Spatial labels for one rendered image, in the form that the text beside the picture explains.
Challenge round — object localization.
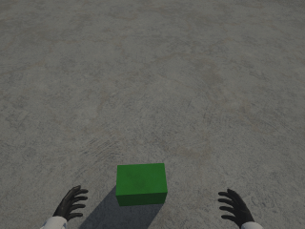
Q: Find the carton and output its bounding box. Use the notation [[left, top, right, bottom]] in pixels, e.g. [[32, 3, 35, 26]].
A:
[[115, 163, 168, 207]]

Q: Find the robot left forearm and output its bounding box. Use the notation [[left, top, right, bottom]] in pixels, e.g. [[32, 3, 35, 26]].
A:
[[40, 216, 68, 229]]

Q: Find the robot left hand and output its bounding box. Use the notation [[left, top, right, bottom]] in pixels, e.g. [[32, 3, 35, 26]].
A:
[[53, 185, 89, 221]]

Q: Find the robot right hand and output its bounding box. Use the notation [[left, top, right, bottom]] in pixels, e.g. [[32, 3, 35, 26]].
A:
[[218, 188, 255, 229]]

